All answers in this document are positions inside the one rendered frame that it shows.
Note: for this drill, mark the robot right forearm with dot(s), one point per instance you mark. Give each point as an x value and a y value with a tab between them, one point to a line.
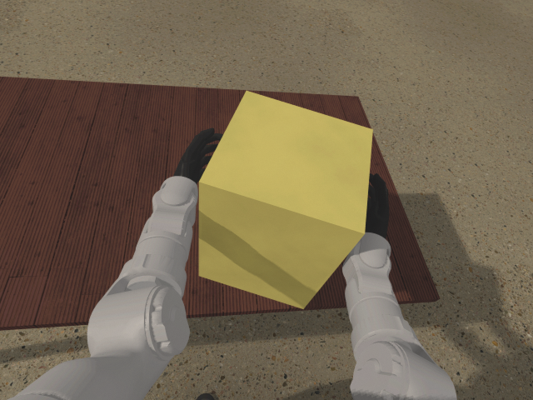
374	312

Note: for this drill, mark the robot left upper arm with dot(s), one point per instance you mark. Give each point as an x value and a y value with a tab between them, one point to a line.
132	337

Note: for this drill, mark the robot right upper arm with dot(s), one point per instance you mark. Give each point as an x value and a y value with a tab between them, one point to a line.
387	371

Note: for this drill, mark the robot left forearm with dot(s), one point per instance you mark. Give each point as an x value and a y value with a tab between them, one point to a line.
164	245

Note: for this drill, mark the robot left hand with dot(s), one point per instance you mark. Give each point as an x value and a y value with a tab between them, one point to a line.
193	160

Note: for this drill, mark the table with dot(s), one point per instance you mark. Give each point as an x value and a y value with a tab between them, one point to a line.
79	165

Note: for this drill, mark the carton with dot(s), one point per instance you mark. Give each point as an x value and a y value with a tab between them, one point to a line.
283	200

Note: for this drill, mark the robot right hand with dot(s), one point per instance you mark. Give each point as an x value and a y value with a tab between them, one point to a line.
377	212

